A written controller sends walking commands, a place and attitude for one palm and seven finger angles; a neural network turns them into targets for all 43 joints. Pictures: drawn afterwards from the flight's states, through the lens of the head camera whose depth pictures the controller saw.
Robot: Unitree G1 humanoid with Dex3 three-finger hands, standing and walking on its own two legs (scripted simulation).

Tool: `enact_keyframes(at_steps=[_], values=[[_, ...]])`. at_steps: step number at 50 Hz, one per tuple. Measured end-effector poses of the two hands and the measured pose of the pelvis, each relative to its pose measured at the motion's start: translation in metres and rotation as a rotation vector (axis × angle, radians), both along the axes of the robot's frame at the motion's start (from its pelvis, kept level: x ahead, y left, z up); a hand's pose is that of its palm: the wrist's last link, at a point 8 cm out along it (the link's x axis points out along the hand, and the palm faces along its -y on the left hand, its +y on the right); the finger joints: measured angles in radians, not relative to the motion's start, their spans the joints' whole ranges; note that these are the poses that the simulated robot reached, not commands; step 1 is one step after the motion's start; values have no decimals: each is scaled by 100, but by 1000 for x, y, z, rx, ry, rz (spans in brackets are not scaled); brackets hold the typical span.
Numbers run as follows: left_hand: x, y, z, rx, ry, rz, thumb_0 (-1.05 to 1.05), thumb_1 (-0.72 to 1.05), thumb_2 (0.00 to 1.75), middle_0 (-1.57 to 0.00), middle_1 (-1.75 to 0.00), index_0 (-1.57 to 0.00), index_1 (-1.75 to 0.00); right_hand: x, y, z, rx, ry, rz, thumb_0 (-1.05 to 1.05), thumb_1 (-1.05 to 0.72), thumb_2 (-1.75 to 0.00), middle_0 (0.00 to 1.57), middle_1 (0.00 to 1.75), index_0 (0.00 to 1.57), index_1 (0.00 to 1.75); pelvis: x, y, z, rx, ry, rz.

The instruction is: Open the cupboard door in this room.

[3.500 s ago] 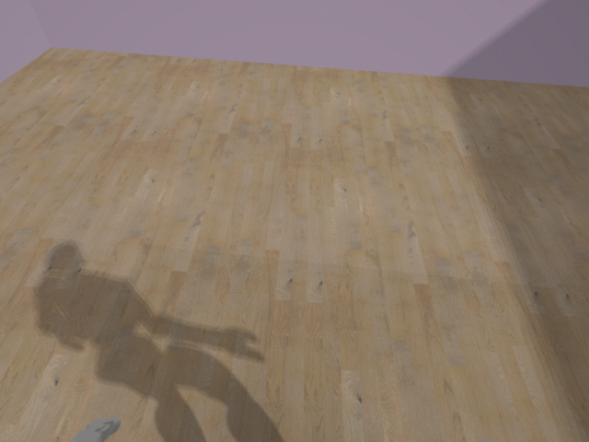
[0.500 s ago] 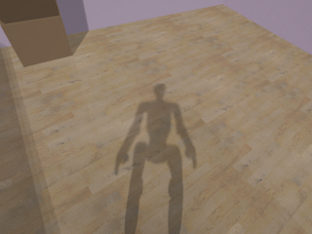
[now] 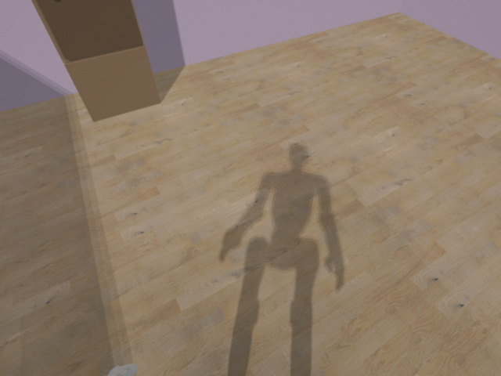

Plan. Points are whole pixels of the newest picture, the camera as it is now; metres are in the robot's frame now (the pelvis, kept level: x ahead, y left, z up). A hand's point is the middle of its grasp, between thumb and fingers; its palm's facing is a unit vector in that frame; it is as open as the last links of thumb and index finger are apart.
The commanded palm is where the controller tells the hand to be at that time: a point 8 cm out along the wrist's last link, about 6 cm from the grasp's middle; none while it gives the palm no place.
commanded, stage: stand and wait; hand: left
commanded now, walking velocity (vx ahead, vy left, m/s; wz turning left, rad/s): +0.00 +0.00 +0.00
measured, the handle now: out of the picture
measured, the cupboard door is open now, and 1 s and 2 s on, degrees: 0 0 0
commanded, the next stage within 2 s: turn or walk to find it in 0.52 s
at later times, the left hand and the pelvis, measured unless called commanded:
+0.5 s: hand out of the picture -0.05 +0.16 -0.18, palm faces +0.11 -0.98 -0.16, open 7.3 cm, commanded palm none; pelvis -0.02 -0.01 +0.00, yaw +2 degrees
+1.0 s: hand out of the picture -0.08 +0.19 -0.17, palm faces +0.09 -0.97 -0.20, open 7.4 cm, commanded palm none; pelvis -0.05 +0.01 +0.01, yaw +3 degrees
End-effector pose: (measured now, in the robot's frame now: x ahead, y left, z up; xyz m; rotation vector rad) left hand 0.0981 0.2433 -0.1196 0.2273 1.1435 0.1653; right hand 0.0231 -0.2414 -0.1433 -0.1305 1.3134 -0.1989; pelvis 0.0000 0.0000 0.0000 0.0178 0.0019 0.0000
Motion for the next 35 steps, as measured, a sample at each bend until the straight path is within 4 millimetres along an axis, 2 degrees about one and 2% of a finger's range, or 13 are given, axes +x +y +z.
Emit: enact_keyframes(at_steps=[3, 8, 15, 20, 23, 29, 35], values=[[-13, -17, 1, 9, 1, -1, 0, 91, 90, -20, -30, -20, -30, -8, -11, -10, 24, 14, -9, 0, -90, -90, 20, 30, 20, 30, -2, -12, -3, 1, -12, 4], [-45, -38, 3, -10, 49, 34, 0, 91, 90, -20, -30, -21, -30, -11, -20, -6, 40, 39, 6, 0, -91, -90, 20, 30, 20, 30, -3, -24, 5, 16, -23, 22], [-92, -39, -7, -28, 134, 102, 0, 92, 90, -20, -30, -21, -30, -11, -22, -5, 24, 73, 49, 0, -91, -90, 20, 30, 20, 30, -9, -28, 4, -1, -26, 50], [-130, -38, -24, -74, 213, 154, 0, 91, 90, -20, -30, -21, -30, -3, -10, -4, -5, 54, 89, 0, -91, -90, 19, 30, 20, 30, -14, -18, -2, -29, -27, 63], [-147, -38, -28, -101, 254, 166, 0, 91, 90, -20, -30, -20, -30, 0, 2, 4, -9, 31, 101, 0, -91, -90, 19, 30, 20, 30, -18, -13, 2, -17, -42, 47], [-167, -36, -30, -136, 287, 152, 1, 91, 90, -20, -30, -20, -30, -4, 14, 12, -28, -12, 95, 0, -93, -90, 20, 30, 20, 30, -26, -1, 6, -22, -60, 36], [-174, -24, -29, -130, 274, 161, 1, 90, 90, -20, -30, -20, -30, -25, 24, 10, -17, 24, 109, 0, -93, -90, 20, 30, 20, 30, -39, 9, 5, -18, -53, 55]])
